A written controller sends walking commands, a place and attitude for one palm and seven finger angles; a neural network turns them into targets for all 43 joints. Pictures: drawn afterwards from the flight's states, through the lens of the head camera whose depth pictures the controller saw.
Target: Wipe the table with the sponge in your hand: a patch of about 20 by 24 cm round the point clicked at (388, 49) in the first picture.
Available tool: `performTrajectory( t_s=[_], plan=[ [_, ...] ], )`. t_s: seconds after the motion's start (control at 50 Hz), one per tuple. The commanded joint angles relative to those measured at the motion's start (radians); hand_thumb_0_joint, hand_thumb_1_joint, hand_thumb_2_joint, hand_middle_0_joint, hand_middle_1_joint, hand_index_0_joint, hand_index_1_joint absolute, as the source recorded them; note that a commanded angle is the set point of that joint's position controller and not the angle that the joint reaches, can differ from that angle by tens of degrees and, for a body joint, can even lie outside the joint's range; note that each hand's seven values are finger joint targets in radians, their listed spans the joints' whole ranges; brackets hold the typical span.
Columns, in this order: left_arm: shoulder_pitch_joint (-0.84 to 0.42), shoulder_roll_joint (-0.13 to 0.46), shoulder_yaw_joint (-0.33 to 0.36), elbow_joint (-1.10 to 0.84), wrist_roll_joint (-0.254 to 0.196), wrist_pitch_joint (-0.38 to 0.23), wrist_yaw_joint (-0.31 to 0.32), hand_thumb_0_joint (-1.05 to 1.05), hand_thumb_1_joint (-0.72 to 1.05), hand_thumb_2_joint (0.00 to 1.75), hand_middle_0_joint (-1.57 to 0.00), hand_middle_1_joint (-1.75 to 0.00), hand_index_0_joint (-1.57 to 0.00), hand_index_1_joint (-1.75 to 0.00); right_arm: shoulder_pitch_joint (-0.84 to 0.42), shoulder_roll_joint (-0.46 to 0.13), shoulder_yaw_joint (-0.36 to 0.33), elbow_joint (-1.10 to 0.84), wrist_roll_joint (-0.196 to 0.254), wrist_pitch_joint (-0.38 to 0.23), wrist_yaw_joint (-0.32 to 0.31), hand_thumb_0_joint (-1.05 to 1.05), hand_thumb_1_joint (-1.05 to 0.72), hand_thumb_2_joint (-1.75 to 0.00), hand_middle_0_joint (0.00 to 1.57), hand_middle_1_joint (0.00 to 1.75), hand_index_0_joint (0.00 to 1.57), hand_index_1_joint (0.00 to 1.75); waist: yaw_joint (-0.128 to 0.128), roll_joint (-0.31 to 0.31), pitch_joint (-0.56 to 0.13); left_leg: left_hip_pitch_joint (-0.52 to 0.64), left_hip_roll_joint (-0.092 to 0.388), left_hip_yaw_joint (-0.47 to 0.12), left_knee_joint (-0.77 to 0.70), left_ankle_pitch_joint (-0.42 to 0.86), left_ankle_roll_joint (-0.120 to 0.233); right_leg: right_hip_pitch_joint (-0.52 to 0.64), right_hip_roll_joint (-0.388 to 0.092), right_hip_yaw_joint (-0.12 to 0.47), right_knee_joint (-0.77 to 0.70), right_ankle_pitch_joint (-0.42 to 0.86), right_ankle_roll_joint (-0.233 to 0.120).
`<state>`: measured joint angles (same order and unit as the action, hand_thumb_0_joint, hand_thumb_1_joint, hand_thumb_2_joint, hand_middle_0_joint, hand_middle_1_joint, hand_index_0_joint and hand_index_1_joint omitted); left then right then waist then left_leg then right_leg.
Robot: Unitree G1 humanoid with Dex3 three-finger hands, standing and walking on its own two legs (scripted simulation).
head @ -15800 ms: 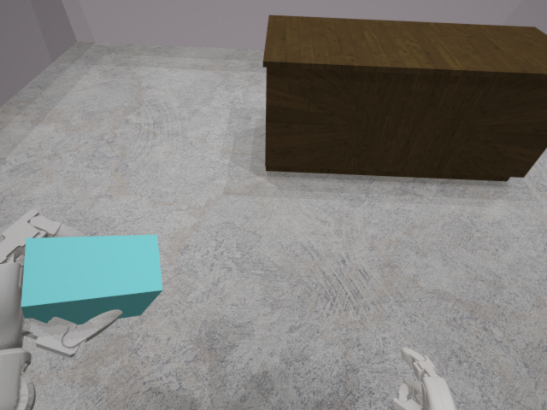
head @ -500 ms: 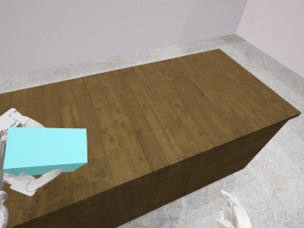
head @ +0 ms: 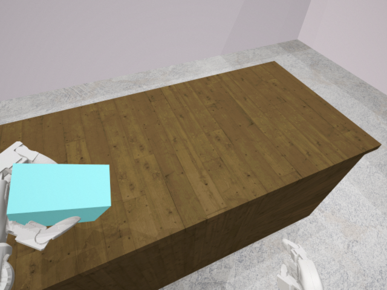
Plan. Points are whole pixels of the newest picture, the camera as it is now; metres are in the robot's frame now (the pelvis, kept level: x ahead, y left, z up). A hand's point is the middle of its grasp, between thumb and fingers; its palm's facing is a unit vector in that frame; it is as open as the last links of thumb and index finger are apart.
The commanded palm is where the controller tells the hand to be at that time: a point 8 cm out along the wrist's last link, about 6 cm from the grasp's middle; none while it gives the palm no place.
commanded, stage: come to a stop and stand still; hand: left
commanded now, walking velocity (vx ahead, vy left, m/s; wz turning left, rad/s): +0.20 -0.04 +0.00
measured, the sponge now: (74, 196) +0.23 +0.21 +0.14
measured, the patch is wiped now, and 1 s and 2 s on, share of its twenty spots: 0.00 0.00 0.00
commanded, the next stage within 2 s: look again from close up in 1.18 s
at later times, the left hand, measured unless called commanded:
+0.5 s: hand (15, 194) +0.20 +0.26 +0.19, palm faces +0.35 -0.83 -0.44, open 10.5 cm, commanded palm +0.13 +0.29 +0.18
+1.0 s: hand out of the picture +0.13 +0.31 +0.16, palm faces +0.37 -0.85 -0.38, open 10.5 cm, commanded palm +0.07 +0.34 +0.18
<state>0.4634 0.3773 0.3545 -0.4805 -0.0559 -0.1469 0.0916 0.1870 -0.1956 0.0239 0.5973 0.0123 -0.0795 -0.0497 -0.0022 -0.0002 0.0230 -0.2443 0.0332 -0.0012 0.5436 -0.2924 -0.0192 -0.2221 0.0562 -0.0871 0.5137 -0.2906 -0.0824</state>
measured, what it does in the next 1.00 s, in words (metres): shifts its weight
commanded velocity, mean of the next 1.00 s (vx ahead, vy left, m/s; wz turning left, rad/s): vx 0.00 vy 0.00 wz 0.00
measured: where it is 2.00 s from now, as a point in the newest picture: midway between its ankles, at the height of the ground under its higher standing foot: outside the picture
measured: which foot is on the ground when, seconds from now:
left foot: down 0.00-1.00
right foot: down 0.00-1.00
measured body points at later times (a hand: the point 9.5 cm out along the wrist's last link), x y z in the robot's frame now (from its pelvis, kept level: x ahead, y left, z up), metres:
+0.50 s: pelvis -0.04 +0.02 +0.00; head -0.02 +0.01 +0.45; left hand +0.18 +0.30 +0.21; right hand +0.13 -0.22 -0.08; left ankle +0.00 +0.13 -0.73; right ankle -0.01 -0.07 -0.73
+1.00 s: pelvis -0.09 +0.06 +0.00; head -0.09 +0.08 +0.45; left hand +0.10 +0.35 +0.18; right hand +0.09 -0.14 -0.06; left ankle -0.01 +0.13 -0.73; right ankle -0.01 -0.06 -0.73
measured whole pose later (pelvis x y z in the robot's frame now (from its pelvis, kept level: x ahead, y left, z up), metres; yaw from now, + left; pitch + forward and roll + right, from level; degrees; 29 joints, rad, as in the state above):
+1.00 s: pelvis -0.09 +0.06 +0.00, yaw -1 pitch -4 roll -1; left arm 0.34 0.35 0.33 -0.37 0.02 -0.25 0.07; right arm 0.22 -0.18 0.05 0.58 0.00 -0.19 -0.02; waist 0.04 -0.03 0.07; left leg -0.26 -0.03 0.08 0.44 -0.17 0.06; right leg -0.26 0.00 -0.01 0.44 -0.17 -0.01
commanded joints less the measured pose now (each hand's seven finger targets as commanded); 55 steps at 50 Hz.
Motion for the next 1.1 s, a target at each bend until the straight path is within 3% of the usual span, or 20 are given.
performTrajectory(
  t_s=[0.0,0.06,0.14,0.24,0.26,0.28,0.3,0.34,0.38,0.4,0.46,0.48,0.5,0.56,0.58,0.64,0.76,0.82,0.98,1.08],
  plan=[
    [-0.053,0.174,0.123,-0.227,-0.022,-0.066,0.031,0.00,0.10,1.30,-1.20,-1.60,-1.20,-1.60,-0.082,-0.111,-0.049,-0.154,0.005,-0.048,-0.012,0.00,-0.90,-0.90,0.20,0.30,0.20,0.30,-0.011,-0.011,-0.140,0.005,0.020,-0.016,0.008,0.172,0.065,0.074,-0.189,0.223,-0.124,0.280,-0.020],
    [-0.042,0.186,0.140,-0.239,-0.025,-0.067,0.036,0.00,0.10,1.30,-1.20,-1.60,-1.20,-1.60,-0.088,-0.114,-0.052,-0.155,0.004,-0.043,-0.010,0.00,-0.90,-0.90,0.20,0.30,0.20,0.30,-0.008,0.004,-0.148,0.024,0.017,-0.009,-0.007,0.234,0.061,0.095,-0.198,0.221,-0.117,0.388,-0.005],
    [-0.016,0.184,0.135,-0.243,-0.020,-0.074,0.036,0.00,0.10,1.30,-1.20,-1.60,-1.20,-1.60,-0.101,-0.118,-0.048,-0.161,0.005,-0.039,-0.004,0.00,-0.90,-0.90,0.20,0.30,0.20,0.30,0.004,0.048,-0.186,0.092,0.045,-0.035,-0.034,0.456,0.069,0.138,-0.153,0.149,-0.066,0.584,0.064],
    [0.005,0.173,0.124,-0.219,-0.024,-0.066,0.034,0.00,0.10,1.30,-1.20,-1.60,-1.20,-1.60,-0.099,-0.125,-0.050,-0.164,0.006,-0.034,-0.003,0.00,-0.90,-0.90,0.20,0.30,0.20,0.30,0.005,0.010,-0.165,0.064,0.043,-0.047,-0.059,0.350,0.058,0.136,-0.156,0.156,-0.129,0.467,0.068],
    [-0.963,0.863,0.659,-0.369,0.105,-0.138,0.040,0.00,0.10,1.30,-1.20,-1.60,-1.20,-1.60,0.093,-0.141,-0.107,-0.126,-0.016,-0.101,-0.006,0.00,-0.90,-0.90,0.20,0.30,0.20,0.30,0.039,-0.128,0.005,-0.054,-0.004,0.140,0.051,0.214,0.034,0.008,-0.121,0.193,-0.237,0.558,0.181],
    [-0.806,0.570,0.452,-0.090,0.029,-0.117,0.022,0.00,0.10,1.30,-1.20,-1.60,-1.20,-1.60,-0.045,-0.104,-0.082,-0.071,-0.002,-0.081,0.006,0.00,-0.90,-0.90,0.20,0.30,0.20,0.30,0.026,0.138,-0.075,0.007,0.024,0.043,-0.049,0.190,0.029,0.059,-0.235,0.217,-0.139,0.530,0.000],
    [-0.560,0.302,0.250,0.043,0.033,-0.121,-0.009,0.00,0.10,1.30,-1.20,-1.60,-1.20,-1.60,-0.031,-0.118,-0.085,-0.103,-0.012,-0.095,0.020,0.00,-0.90,-0.90,0.20,0.30,0.20,0.30,0.009,0.163,-0.181,0.131,0.011,0.039,-0.065,0.262,0.033,0.082,-0.186,0.255,-0.052,0.572,0.022],
    [-0.236,0.175,0.140,0.040,0.005,-0.119,-0.032,0.00,0.10,1.30,-1.20,-1.60,-1.20,-1.60,-0.026,-0.150,-0.095,-0.134,0.006,-0.090,0.051,0.00,-0.90,-0.90,0.20,0.30,0.20,0.30,0.040,0.099,-0.240,0.207,0.028,0.050,-0.044,0.374,0.077,0.086,-0.149,0.185,-0.015,0.584,0.123],
    [-0.076,0.081,0.048,-0.033,-0.008,-0.110,-0.039,0.00,0.10,1.30,-1.20,-1.60,-1.20,-1.60,-0.075,-0.124,-0.080,-0.166,0.027,-0.086,0.080,0.00,-0.90,-0.90,0.20,0.30,0.20,0.30,0.050,0.037,-0.240,0.189,0.054,0.022,-0.063,0.400,0.089,0.086,-0.140,0.158,-0.025,0.490,0.138],
    [-0.065,0.080,0.025,-0.075,-0.011,-0.104,-0.041,0.00,0.10,1.30,-1.20,-1.60,-1.20,-1.60,-0.063,-0.128,-0.076,-0.182,0.028,-0.082,0.083,0.00,-0.90,-0.90,0.20,0.30,0.20,0.30,0.049,-0.025,-0.208,0.134,0.063,0.010,-0.075,0.378,0.083,0.100,-0.136,0.141,-0.056,0.439,0.136],
    [-0.062,0.203,0.138,-0.099,-0.008,-0.101,-0.020,0.00,0.10,1.30,-1.20,-1.60,-1.20,-1.60,-0.089,-0.131,-0.065,-0.192,0.022,-0.087,0.057,0.00,-0.90,-0.90,0.20,0.30,0.20,0.30,0.048,-0.135,-0.115,0.048,0.045,-0.012,-0.121,0.151,0.056,0.048,-0.154,0.173,-0.168,0.219,0.104],
    [-0.067,0.265,0.205,-0.122,-0.005,-0.104,-0.003,0.00,0.10,1.30,-1.20,-1.60,-1.20,-1.60,-0.101,-0.132,-0.063,-0.182,0.024,-0.082,0.044,0.00,-0.90,-0.90,0.20,0.30,0.20,0.30,0.045,-0.088,-0.109,0.071,0.045,-0.007,-0.136,0.119,0.055,0.011,-0.157,0.175,-0.179,0.145,0.085],
    [-0.081,0.225,0.179,-0.119,-0.012,-0.113,-0.008,0.00,0.10,1.30,-1.20,-1.60,-1.20,-1.60,-0.092,-0.124,-0.054,-0.194,0.017,-0.084,0.032,0.00,-0.90,-0.90,0.20,0.30,0.20,0.30,0.036,-0.078,-0.095,0.053,0.042,-0.024,-0.151,0.071,0.054,-0.007,-0.156,0.167,-0.195,0.057,0.067],
    [-0.146,0.241,0.191,-0.169,-0.014,-0.140,-0.006,0.00,0.10,1.30,-1.20,-1.60,-1.20,-1.60,-0.079,-0.117,-0.041,-0.203,0.013,-0.104,0.007,0.00,-0.90,-0.90,0.20,0.30,0.20,0.30,0.027,0.079,-0.064,0.016,0.042,-0.046,-0.185,-0.069,0.056,-0.046,-0.151,0.204,-0.224,-0.078,0.048],
    [-0.189,0.279,0.214,-0.212,-0.004,-0.147,-0.001,0.00,0.10,1.30,-1.20,-1.60,-1.20,-1.60,-0.083,-0.119,-0.038,-0.198,0.013,-0.112,0.002,0.00,-0.90,-0.90,0.20,0.30,0.20,0.30,0.027,0.108,-0.054,0.016,0.051,-0.059,-0.208,-0.103,0.058,-0.055,-0.139,0.195,-0.214,-0.081,0.048],
    [-0.217,0.226,0.162,-0.181,0.006,-0.163,-0.004,0.00,0.10,1.30,-1.20,-1.60,-1.20,-1.60,-0.054,-0.118,-0.034,-0.195,0.007,-0.142,-0.006,0.00,-0.90,-0.90,0.20,0.30,0.20,0.30,0.029,0.132,-0.076,-0.053,0.064,-0.076,-0.253,-0.235,0.067,0.011,-0.120,0.169,-0.179,-0.094,0.055],
    [-0.246,0.146,0.072,-0.110,0.035,-0.167,-0.006,0.00,0.10,1.30,-1.20,-1.60,-1.20,-1.60,-0.034,-0.126,-0.034,-0.163,-0.003,-0.184,0.001,0.00,-0.90,-0.90,0.20,0.30,0.20,0.30,0.035,0.053,-0.071,-0.040,0.065,-0.080,-0.270,-0.246,0.062,0.006,-0.112,0.154,-0.173,-0.064,0.059],
    [-0.251,0.120,0.046,-0.088,0.047,-0.164,-0.004,0.00,0.10,1.30,-1.20,-1.60,-1.20,-1.60,-0.035,-0.128,-0.034,-0.159,-0.004,-0.183,0.007,0.00,-0.90,-0.90,0.20,0.30,0.20,0.30,0.034,0.066,-0.065,-0.047,0.075,-0.094,-0.299,-0.273,0.057,0.004,-0.101,0.147,-0.155,-0.051,0.062],
    [-0.231,0.184,0.127,-0.156,0.061,-0.169,0.006,0.00,0.10,1.30,-1.20,-1.60,-1.20,-1.60,-0.061,-0.125,-0.036,-0.179,-0.011,-0.159,0.015,0.00,-0.90,-0.90,0.20,0.30,0.20,0.30,0.039,0.113,-0.072,-0.089,0.097,-0.112,-0.352,-0.318,0.044,0.064,-0.080,0.122,-0.094,-0.004,0.061],
    [-0.223,0.168,0.118,-0.172,0.059,-0.160,0.009,0.00,0.10,1.30,-1.20,-1.60,-1.20,-1.60,-0.056,-0.124,-0.039,-0.186,-0.011,-0.150,0.017,0.00,-0.90,-0.90,0.20,0.30,0.20,0.30,0.038,0.095,-0.086,-0.058,0.089,-0.087,-0.326,-0.281,0.040,0.062,-0.083,0.124,-0.116,-0.010,0.055]
  ],
)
